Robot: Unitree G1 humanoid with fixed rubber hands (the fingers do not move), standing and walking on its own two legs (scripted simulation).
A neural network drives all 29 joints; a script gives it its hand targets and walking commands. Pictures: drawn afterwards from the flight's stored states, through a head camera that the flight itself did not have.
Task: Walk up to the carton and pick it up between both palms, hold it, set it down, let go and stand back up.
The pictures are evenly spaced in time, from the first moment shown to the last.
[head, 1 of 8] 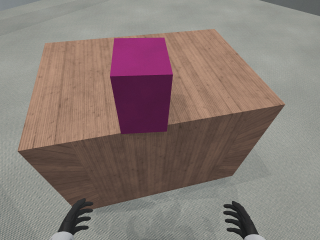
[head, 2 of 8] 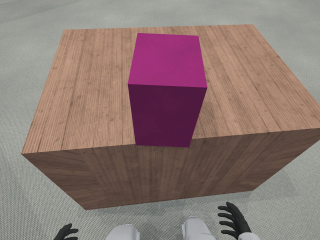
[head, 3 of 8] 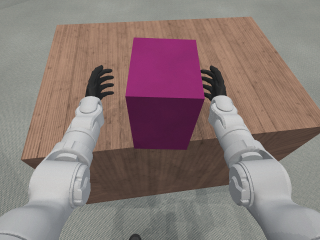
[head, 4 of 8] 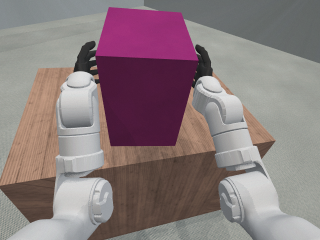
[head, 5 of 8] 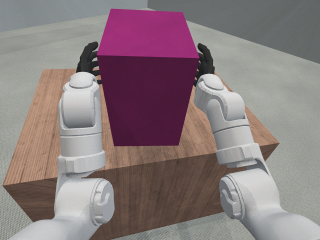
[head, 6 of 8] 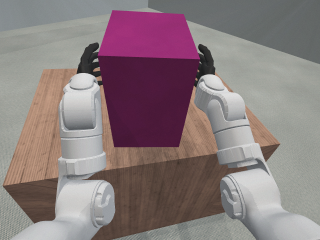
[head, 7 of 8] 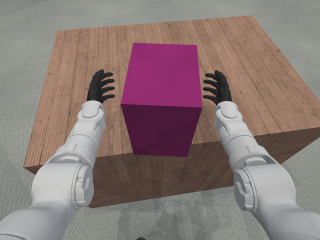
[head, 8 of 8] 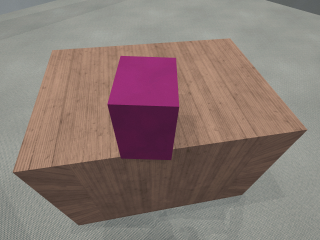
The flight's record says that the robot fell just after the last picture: no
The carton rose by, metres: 0.20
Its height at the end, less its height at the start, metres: +0.00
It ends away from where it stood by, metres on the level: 0.01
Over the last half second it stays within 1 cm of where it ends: yes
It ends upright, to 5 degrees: yes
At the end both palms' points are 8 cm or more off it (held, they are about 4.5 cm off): yes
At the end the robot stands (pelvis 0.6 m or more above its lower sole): yes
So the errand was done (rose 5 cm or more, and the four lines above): yes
